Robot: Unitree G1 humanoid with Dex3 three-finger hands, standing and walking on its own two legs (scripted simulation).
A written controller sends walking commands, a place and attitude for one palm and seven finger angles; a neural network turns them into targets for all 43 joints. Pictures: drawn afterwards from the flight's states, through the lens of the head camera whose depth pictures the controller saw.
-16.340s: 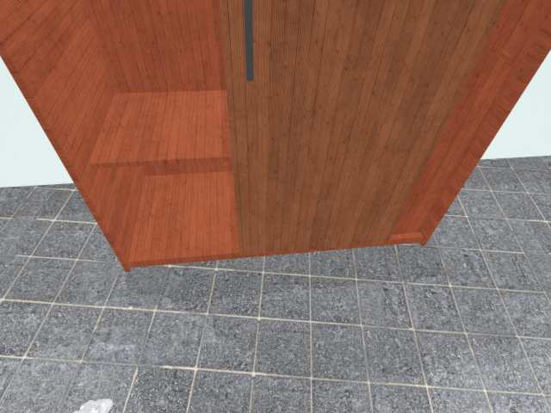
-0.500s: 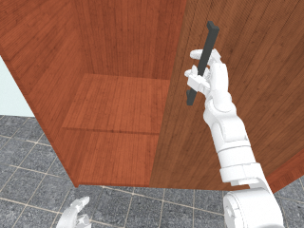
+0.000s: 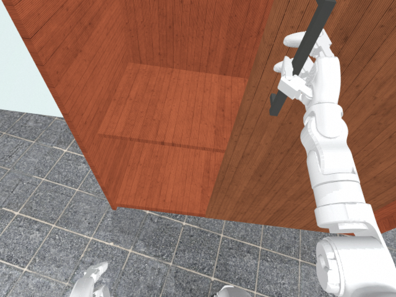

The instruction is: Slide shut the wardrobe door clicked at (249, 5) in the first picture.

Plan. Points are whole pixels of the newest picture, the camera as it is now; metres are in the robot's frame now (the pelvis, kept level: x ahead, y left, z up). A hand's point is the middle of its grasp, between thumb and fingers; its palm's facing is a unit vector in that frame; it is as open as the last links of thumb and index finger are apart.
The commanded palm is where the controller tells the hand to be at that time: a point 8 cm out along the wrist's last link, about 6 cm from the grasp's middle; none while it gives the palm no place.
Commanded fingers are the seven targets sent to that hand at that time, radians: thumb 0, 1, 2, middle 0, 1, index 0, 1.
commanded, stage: step sideways, sliding the door along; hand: right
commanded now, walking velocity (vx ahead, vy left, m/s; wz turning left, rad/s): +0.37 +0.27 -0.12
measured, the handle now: (293, 62) +0.49 -0.13 +0.22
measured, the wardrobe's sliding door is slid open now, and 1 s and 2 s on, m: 0.46 0.41 0.27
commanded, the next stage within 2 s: none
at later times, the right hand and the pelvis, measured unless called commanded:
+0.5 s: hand (274, 77) +0.45 -0.10 +0.21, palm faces +0.31 +0.95 -0.06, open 6.1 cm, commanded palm +0.43 -0.07 +0.21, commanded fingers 0.00 -0.90 -0.90 0.45 1.40 0.45 1.40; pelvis +0.06 +0.12 -0.01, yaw -9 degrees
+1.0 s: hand (251, 73) +0.46 -0.05 +0.21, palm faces +0.35 +0.93 -0.02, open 6.2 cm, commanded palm +0.43 -0.01 +0.21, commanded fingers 0.00 -0.90 -0.90 0.45 1.40 0.45 1.40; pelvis +0.12 +0.14 +0.01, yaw -11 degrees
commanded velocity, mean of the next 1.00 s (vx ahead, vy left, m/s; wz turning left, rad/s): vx -0.01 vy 0.14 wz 0.08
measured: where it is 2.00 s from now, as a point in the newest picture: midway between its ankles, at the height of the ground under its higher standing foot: outside the picture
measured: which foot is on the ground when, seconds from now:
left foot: down 0.00-0.14, up 0.16-0.44, down 0.46-1.00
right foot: down 0.00-0.50, up 0.52-0.60, down 0.62-1.00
